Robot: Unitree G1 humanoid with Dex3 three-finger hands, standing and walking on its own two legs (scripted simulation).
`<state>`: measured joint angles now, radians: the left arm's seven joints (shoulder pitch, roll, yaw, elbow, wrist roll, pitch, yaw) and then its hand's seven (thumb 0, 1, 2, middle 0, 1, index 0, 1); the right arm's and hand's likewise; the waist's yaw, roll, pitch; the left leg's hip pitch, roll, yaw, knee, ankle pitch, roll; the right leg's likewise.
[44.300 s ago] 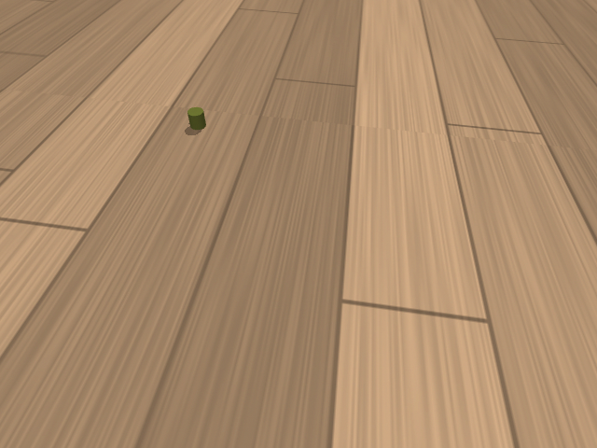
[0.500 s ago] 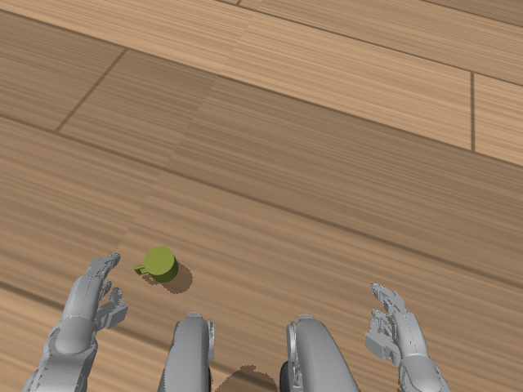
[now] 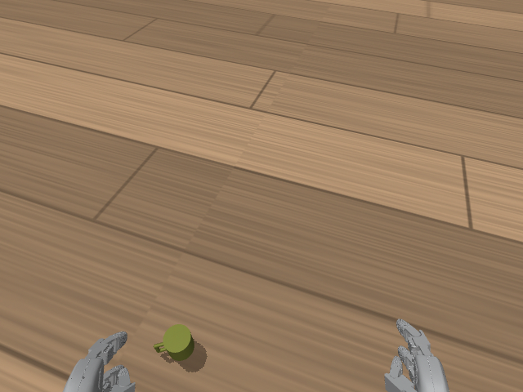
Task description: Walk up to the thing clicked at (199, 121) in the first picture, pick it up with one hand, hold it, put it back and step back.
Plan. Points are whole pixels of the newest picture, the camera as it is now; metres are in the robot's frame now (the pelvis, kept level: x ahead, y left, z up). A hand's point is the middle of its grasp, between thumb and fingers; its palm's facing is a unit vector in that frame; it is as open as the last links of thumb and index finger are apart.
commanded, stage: home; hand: left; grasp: from above
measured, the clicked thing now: (174, 344) +0.42 +0.26 -0.67
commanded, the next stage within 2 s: stand in 1.90 s
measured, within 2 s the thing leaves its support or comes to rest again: neither
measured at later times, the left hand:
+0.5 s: hand out of the picture +0.16 +0.18 -0.04, palm faces +0.05 -0.98 -0.20, open 7.4 cm
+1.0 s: hand out of the picture +0.16 +0.18 -0.04, palm faces +0.05 -0.98 -0.20, open 7.4 cm
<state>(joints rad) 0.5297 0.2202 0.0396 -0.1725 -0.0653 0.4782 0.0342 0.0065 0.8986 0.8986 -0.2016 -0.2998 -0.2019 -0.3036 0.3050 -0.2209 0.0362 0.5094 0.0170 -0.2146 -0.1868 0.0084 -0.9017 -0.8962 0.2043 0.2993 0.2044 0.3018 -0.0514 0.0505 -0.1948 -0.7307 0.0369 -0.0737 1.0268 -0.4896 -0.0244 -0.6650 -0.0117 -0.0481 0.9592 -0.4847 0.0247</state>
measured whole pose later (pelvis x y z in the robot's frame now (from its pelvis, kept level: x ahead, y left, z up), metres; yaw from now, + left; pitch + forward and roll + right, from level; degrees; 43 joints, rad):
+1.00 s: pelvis -0.01 +0.00 +0.00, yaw +0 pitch +9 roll -2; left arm 0.51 0.22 0.03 -0.13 -0.05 0.46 0.02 0.01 0.90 0.90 -0.20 -0.30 -0.20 -0.30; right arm 0.29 -0.22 0.04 0.54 0.00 -0.25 -0.18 0.01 -0.90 -0.90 0.21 0.30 0.21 0.30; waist -0.04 0.04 -0.16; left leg -0.70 0.04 -0.07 1.02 -0.48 -0.03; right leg -0.64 -0.01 -0.04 0.96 -0.48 0.02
